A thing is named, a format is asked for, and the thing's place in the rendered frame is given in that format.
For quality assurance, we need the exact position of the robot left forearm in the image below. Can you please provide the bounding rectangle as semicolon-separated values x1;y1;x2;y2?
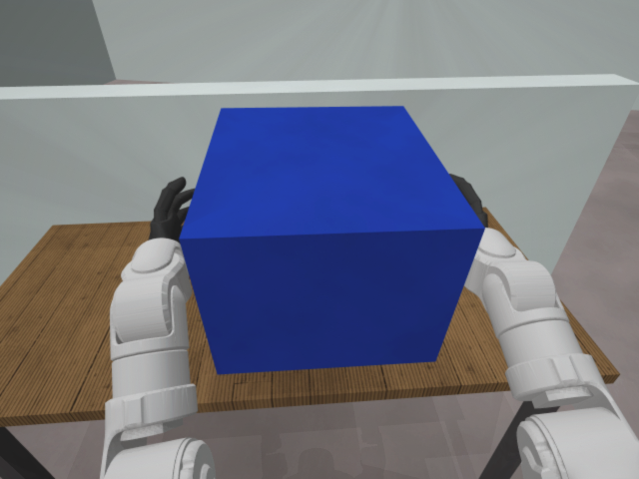
100;239;198;479

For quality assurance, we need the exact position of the right robot upper arm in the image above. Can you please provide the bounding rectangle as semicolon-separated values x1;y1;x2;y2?
517;407;639;479

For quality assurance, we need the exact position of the carton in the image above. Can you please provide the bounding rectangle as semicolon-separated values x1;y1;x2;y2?
179;106;485;374

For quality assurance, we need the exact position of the table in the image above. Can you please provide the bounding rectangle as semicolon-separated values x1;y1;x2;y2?
0;207;620;479

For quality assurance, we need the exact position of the robot left hand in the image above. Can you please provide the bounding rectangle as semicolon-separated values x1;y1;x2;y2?
149;177;195;243

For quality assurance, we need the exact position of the left robot upper arm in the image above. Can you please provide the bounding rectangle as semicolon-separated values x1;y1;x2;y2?
104;437;216;479

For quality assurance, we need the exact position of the robot right hand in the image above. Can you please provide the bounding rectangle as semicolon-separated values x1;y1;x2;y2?
449;174;488;228

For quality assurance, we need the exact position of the robot right forearm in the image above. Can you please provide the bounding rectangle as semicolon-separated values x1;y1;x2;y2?
464;228;639;446

